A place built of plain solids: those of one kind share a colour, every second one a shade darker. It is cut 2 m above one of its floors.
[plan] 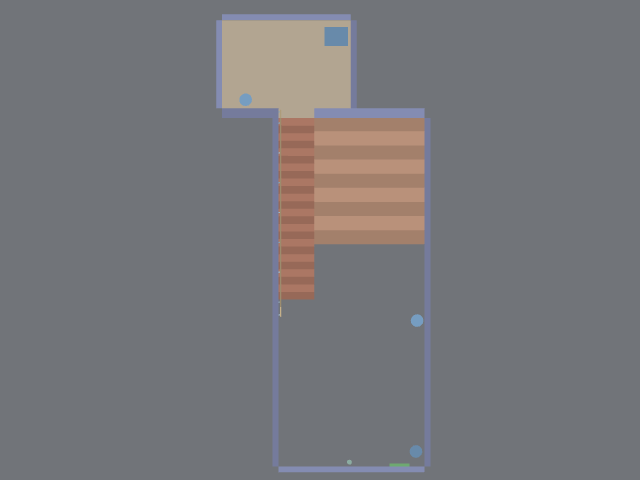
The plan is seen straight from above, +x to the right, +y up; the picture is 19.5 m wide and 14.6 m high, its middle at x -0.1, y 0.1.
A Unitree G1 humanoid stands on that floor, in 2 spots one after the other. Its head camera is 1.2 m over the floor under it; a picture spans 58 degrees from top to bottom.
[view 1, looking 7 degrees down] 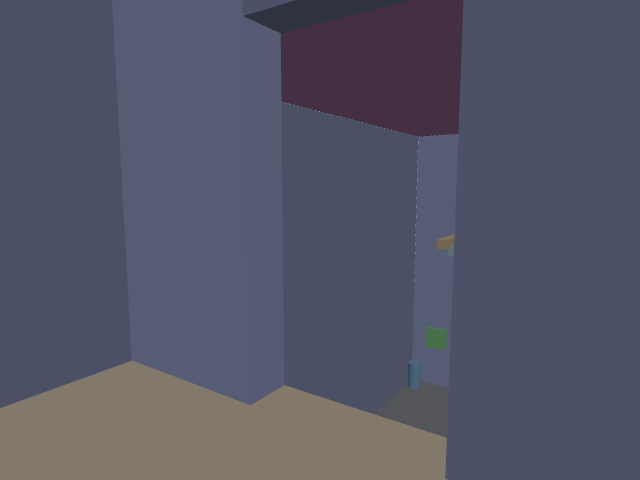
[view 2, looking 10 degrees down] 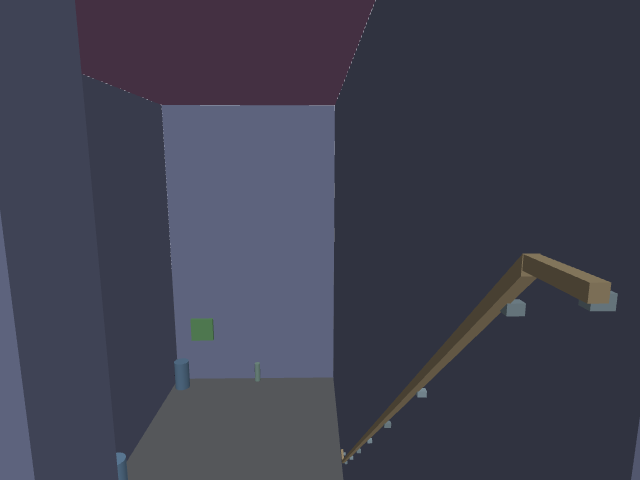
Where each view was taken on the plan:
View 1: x -1.86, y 5.77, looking -56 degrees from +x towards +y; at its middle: wall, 8.90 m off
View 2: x -0.78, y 4.81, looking -91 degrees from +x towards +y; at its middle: wall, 11.78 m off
